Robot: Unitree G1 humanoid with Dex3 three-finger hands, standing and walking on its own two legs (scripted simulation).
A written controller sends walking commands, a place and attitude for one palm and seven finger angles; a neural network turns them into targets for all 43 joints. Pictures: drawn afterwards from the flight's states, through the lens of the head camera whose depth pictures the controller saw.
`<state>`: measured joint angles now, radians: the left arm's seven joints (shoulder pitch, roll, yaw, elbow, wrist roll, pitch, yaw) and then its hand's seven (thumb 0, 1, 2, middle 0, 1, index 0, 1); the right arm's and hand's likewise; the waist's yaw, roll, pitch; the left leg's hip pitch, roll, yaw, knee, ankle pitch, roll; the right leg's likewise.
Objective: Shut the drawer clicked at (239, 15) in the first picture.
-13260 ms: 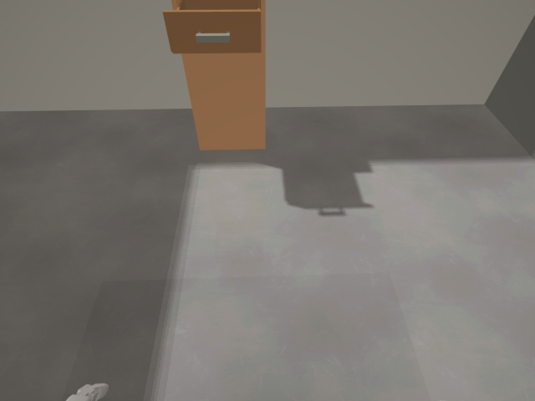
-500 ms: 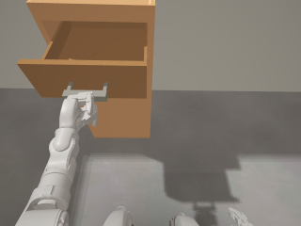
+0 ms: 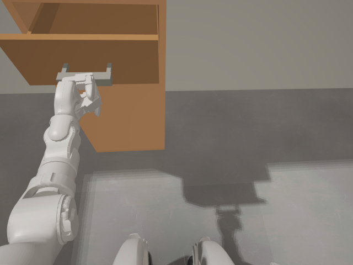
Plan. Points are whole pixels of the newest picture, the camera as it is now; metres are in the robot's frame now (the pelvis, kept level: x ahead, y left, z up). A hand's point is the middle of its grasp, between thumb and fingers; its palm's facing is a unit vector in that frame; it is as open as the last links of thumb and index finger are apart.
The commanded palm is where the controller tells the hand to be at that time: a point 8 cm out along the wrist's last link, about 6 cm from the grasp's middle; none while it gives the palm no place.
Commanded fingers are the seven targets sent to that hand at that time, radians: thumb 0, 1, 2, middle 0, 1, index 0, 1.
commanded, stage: push the drawer shut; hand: left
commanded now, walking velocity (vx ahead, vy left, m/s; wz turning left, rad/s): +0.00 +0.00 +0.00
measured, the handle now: (86, 73) +0.55 +0.20 +0.07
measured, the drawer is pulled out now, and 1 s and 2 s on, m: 0.14 0.03 0.00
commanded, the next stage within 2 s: pull the fist back off the drawer in 1.48 s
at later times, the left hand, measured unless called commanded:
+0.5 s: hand (101, 84) +0.51 +0.16 +0.07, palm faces +0.03 -1.00 -0.02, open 3.1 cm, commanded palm +0.50 +0.21 +0.08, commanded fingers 0.00 0.90 0.90 -1.40 -1.60 -1.40 -1.60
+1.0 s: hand (102, 64) +0.57 +0.16 +0.08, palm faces +0.03 -1.00 -0.03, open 3.2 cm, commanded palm +0.57 +0.20 +0.08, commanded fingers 0.00 0.90 0.90 -1.40 -1.60 -1.40 -1.60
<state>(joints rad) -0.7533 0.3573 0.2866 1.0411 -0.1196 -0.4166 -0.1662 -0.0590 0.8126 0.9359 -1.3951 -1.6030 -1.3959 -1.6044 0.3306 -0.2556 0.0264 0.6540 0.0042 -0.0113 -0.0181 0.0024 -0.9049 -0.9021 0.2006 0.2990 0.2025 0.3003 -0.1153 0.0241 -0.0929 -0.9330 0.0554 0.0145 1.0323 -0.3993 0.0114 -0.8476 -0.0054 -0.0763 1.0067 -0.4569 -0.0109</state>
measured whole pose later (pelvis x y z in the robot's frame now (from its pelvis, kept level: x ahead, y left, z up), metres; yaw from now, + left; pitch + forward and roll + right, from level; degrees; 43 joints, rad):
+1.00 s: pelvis +0.00 +0.00 -0.02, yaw -2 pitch +25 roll -5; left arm -1.13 0.59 0.39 1.31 0.00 -0.35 -0.14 0.03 0.83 0.95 -1.39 -1.60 -1.40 -1.60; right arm 0.41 -0.27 0.06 0.66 -0.05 0.03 0.01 0.00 -0.91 -0.90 0.20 0.30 0.20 0.30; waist -0.24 0.05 -0.09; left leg -1.13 0.08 -0.01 1.12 -0.42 0.02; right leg -1.02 0.02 -0.09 1.05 -0.46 -0.01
